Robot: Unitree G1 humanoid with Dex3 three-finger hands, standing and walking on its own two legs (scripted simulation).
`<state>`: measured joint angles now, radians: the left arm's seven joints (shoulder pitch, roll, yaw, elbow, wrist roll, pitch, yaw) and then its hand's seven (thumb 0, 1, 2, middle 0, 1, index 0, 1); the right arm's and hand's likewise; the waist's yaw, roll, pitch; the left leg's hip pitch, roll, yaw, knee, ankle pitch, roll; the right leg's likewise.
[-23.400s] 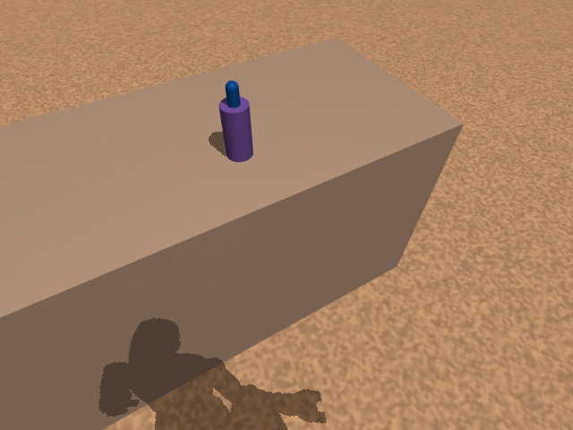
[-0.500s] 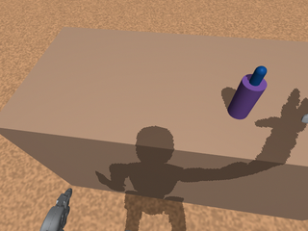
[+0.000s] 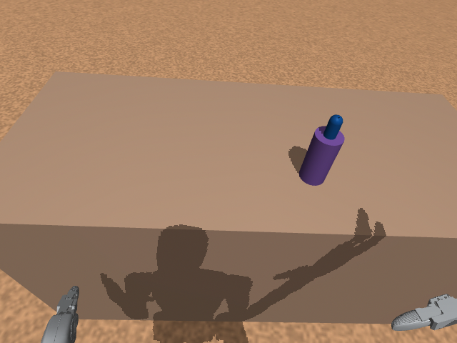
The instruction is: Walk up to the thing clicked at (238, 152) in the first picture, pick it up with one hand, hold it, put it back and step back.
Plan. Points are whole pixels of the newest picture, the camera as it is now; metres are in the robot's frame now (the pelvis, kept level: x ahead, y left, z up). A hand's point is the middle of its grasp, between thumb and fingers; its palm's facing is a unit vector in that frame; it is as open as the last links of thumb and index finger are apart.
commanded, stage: sink last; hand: right
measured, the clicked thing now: (323, 149) +0.51 -0.21 +0.05
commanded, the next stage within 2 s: home in 0.36 s
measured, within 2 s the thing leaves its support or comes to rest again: neither
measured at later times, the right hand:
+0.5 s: hand out of the picture +0.15 -0.27 +0.12, palm faces +0.42 +0.81 -0.41, open 17.5 cm
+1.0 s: hand out of the picture +0.14 -0.19 -0.05, palm faces +0.13 +0.97 -0.21, open 17.6 cm
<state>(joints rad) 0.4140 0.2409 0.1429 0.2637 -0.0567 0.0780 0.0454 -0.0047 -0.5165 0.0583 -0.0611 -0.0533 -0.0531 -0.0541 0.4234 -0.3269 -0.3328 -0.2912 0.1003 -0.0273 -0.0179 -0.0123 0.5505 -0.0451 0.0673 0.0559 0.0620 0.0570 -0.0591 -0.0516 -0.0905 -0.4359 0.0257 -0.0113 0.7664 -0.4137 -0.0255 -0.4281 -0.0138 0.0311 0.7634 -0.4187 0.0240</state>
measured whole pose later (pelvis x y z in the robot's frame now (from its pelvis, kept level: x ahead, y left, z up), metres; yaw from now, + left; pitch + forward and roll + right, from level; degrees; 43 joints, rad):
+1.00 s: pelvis -0.03 +0.00 -0.02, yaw +0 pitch +7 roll +0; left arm 0.42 0.19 0.01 0.21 -0.02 -0.06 0.07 0.01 0.72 0.80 -0.19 -0.27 -0.18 -0.27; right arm 0.50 -0.19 -0.05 0.03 0.04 -0.03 -0.04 -0.01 0.56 -0.04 0.06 0.05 0.06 0.05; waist -0.01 0.00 -0.07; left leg -0.60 0.02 -0.01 0.91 -0.44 -0.03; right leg -0.59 -0.02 0.03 0.91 -0.45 0.03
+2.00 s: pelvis -0.01 +0.00 -0.03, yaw +0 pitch +11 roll +0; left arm 0.48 0.20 0.00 0.02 -0.03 0.09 0.09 0.02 0.90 0.90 -0.21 -0.30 -0.20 -0.30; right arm 0.49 -0.20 -0.01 0.00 0.03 0.10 -0.08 -0.01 0.55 -0.04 0.06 0.05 0.06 0.05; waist 0.00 -0.01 -0.14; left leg -0.69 0.02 -0.02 1.00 -0.50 -0.03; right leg -0.68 -0.02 0.03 1.00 -0.51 0.03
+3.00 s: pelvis -0.01 +0.00 -0.03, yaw +1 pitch +10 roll +1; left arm 0.34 0.22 -0.01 0.36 -0.04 0.03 0.12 0.02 0.90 0.90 -0.21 -0.30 -0.20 -0.30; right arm 0.51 -0.20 0.00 -0.03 0.03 0.14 -0.13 -0.01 0.54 -0.05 0.06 0.05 0.06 0.05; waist 0.02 -0.03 -0.12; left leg -0.66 0.00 -0.01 0.99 -0.50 -0.02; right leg -0.67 -0.04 0.04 1.02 -0.53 0.03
